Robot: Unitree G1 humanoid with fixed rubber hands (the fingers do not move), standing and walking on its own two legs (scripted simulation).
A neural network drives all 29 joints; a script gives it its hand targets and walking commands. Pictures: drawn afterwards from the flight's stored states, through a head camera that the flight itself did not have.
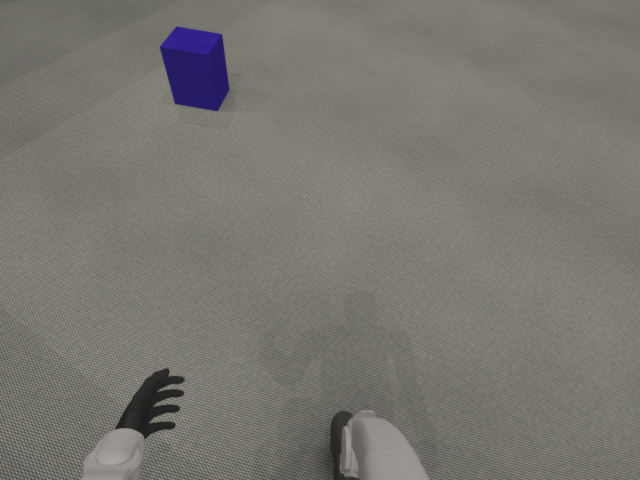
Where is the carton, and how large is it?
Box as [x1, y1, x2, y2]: [160, 26, 228, 110]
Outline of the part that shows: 176,26 160,46 175,103 217,110 228,90 221,34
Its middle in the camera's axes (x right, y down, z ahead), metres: -0.59 -0.80 +1.87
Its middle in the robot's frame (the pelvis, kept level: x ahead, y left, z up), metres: +1.89 +0.32 -0.63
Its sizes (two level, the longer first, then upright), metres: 0.219 0.187 0.291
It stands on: the floor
